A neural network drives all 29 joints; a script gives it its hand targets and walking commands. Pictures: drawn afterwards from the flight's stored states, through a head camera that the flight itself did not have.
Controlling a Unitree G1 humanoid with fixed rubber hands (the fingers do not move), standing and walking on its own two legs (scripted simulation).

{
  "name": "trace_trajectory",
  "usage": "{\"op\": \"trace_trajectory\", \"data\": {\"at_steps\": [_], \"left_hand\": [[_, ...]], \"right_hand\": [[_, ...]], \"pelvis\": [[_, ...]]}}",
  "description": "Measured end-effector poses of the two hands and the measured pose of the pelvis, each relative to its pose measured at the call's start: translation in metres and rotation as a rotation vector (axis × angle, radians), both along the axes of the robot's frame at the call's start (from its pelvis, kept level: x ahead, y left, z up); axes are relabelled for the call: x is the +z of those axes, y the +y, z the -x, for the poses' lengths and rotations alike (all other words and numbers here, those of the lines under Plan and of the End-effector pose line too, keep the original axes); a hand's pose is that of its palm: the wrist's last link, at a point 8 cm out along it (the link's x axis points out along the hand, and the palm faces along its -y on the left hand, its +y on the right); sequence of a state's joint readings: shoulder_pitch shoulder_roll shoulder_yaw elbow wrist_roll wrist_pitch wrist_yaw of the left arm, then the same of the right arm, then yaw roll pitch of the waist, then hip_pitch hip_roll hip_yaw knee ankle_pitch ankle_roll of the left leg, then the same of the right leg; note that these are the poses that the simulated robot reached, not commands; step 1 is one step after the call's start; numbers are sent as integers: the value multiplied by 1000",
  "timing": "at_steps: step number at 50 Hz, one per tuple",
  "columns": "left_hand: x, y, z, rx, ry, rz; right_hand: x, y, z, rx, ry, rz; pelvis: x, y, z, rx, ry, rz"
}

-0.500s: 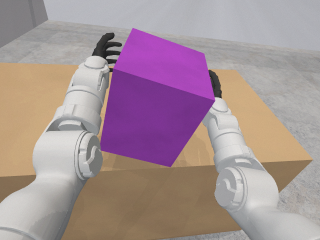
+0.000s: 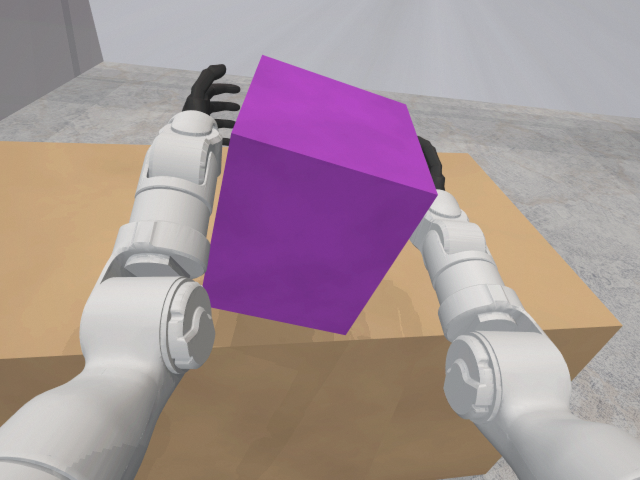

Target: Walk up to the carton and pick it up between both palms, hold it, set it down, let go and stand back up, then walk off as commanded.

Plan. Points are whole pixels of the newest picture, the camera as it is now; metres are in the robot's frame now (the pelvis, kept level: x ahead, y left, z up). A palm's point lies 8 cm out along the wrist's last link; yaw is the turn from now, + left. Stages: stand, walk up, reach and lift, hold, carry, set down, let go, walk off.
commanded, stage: reach and lift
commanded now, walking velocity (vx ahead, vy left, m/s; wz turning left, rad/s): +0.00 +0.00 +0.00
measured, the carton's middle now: (305, 201) +0.41 +0.00 +0.19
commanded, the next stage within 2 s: hold in 1.28 s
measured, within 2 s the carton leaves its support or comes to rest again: neither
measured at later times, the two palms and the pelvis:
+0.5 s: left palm (190, 113) +0.41 +0.13 +0.30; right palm (426, 181) +0.39 -0.15 +0.24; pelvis +0.00 +0.00 +0.00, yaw +0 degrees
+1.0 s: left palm (184, 103) +0.40 +0.14 +0.32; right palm (432, 167) +0.38 -0.15 +0.26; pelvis +0.00 +0.00 +0.00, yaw +0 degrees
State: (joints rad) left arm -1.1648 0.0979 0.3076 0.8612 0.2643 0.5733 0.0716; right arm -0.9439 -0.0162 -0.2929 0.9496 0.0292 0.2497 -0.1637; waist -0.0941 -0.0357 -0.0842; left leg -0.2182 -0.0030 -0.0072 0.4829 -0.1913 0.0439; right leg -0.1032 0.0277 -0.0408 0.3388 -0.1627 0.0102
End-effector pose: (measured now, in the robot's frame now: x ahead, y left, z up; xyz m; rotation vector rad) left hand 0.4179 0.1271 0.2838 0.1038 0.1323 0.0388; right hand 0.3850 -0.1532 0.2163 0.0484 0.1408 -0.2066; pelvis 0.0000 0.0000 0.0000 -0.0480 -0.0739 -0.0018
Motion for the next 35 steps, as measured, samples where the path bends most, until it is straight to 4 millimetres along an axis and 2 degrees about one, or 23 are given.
{"op": "trace_trajectory", "data": {"at_steps": [35], "left_hand": [[24, 8, 11, 57, -19, 23]], "right_hand": [[30, 6, -5, 49, -17, 6]], "pelvis": [[0, -1, -3, 0, -4, 0]]}}
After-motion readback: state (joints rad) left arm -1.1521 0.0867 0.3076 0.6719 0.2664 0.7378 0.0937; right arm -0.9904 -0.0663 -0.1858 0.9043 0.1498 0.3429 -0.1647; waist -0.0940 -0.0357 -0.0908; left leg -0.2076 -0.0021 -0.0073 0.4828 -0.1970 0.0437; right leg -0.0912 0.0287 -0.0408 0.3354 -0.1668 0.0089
